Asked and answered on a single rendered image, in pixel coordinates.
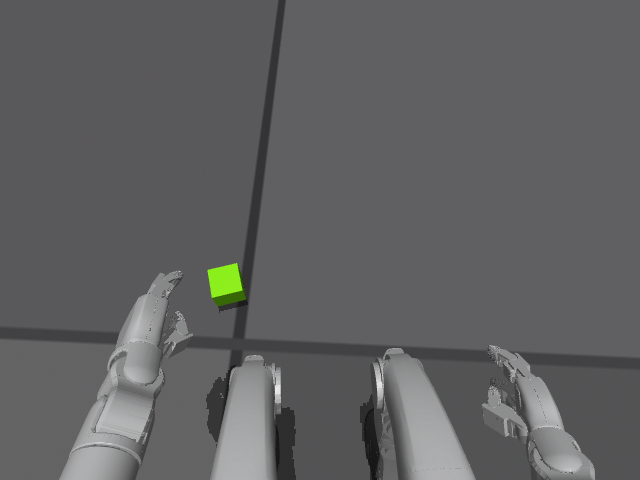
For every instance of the right robot foot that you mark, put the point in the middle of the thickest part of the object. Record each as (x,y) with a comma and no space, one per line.
(371,444)

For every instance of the right robot hand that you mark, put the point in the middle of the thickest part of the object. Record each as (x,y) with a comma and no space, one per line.
(529,406)

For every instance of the left robot hand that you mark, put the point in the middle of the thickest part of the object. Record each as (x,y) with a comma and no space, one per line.
(146,320)

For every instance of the left robot arm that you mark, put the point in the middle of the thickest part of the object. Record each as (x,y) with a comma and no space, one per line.
(113,439)

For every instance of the right robot arm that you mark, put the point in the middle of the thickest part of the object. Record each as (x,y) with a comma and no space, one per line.
(554,454)

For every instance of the cube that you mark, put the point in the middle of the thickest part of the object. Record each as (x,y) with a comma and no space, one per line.
(226,284)

